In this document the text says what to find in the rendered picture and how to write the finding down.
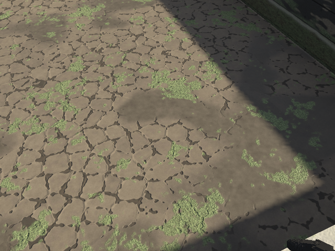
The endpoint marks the right robot hand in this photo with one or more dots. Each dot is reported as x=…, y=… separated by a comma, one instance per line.
x=308, y=245

